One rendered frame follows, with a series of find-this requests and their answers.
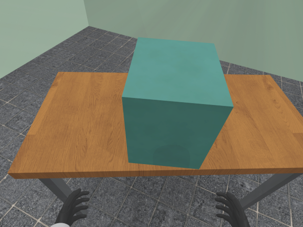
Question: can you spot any carton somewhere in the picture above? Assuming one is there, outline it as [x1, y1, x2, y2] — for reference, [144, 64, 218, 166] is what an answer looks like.
[122, 37, 234, 169]

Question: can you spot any robot left hand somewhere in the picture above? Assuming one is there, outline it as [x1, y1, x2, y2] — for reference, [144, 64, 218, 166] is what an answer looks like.
[55, 188, 89, 226]

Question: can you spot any robot right hand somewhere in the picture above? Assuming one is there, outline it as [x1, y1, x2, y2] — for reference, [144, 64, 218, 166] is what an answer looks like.
[215, 192, 250, 227]

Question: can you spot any table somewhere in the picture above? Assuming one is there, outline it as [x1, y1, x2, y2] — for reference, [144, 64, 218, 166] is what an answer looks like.
[8, 72, 303, 218]

